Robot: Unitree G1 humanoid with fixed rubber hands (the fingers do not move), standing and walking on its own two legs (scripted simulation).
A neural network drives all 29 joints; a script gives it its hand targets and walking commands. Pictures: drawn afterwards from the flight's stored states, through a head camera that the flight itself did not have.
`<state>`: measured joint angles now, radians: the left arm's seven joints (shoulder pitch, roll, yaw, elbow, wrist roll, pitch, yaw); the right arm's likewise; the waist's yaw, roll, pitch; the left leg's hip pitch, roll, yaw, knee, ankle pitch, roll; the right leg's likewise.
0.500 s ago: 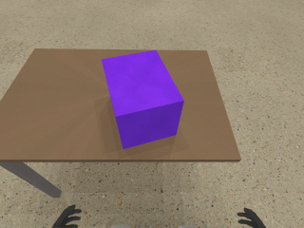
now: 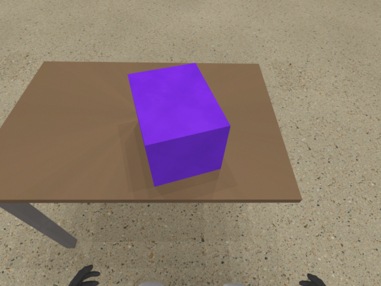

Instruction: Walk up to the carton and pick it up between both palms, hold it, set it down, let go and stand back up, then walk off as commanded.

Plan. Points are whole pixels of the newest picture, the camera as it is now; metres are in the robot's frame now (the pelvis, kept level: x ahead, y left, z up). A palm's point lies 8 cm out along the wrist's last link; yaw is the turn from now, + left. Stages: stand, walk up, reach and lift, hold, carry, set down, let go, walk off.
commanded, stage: stand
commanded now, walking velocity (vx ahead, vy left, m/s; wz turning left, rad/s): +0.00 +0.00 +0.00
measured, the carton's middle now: (175, 123) +0.52 +0.06 -0.02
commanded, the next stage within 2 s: none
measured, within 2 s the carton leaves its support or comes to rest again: neither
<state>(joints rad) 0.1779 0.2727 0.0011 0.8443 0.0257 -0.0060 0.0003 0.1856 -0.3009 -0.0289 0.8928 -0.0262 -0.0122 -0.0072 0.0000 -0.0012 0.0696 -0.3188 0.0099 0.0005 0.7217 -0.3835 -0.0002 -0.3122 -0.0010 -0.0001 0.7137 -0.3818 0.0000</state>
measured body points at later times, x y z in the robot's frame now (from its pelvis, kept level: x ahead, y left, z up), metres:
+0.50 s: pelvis -0.02 +0.00 +0.00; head +0.00 +0.00 +0.45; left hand +0.08 +0.27 -0.13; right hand +0.06 -0.28 -0.13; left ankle +0.00 +0.12 -0.72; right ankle +0.00 -0.12 -0.72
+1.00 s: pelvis -0.03 +0.00 +0.00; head -0.03 +0.00 +0.45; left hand +0.06 +0.27 -0.14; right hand +0.04 -0.28 -0.13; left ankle +0.00 +0.12 -0.72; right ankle +0.00 -0.12 -0.72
